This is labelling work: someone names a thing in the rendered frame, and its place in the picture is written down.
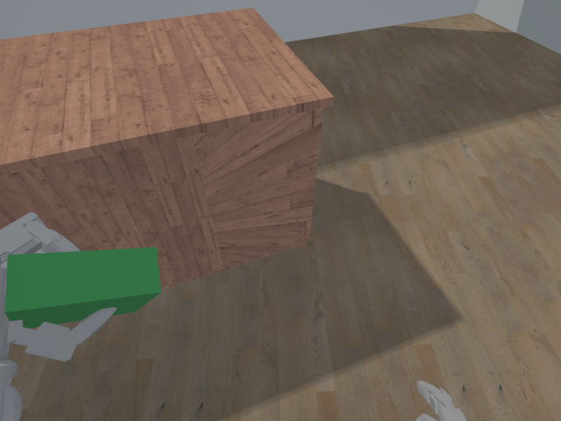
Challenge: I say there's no left robot hand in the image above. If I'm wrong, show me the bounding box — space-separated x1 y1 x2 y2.
0 212 117 361

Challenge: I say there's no right robot hand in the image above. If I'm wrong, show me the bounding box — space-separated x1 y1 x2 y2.
416 381 467 421

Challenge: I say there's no sponge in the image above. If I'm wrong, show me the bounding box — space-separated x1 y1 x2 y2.
5 247 160 328

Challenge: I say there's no left robot forearm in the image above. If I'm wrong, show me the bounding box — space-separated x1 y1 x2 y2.
0 360 23 421

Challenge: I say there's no table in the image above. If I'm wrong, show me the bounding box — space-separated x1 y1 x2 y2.
0 8 334 330

